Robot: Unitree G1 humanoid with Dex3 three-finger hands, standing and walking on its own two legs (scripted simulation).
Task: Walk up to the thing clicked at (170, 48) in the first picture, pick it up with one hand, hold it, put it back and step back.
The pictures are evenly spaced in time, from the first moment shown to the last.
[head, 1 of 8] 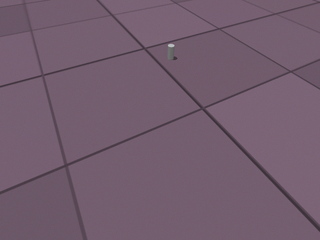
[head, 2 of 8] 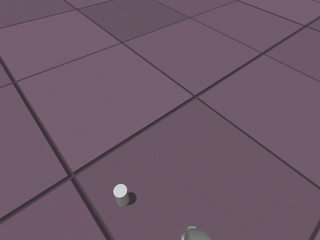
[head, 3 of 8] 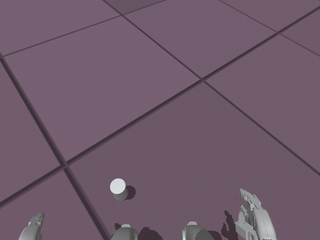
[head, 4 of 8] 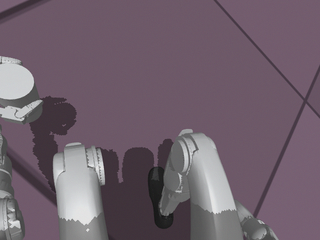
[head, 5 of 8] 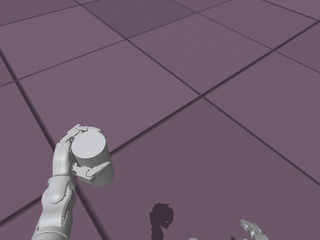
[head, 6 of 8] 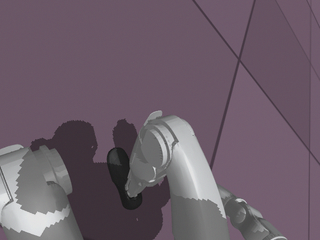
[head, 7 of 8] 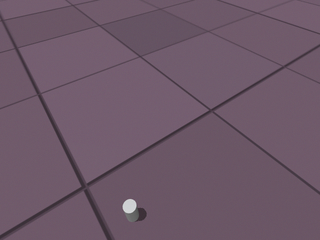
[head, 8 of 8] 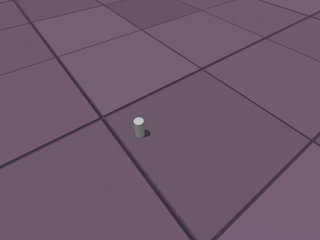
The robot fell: no
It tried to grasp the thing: yes
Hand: left
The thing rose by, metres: 0.67
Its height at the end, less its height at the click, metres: +0.00
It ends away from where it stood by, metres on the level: 0.01
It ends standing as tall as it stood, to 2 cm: yes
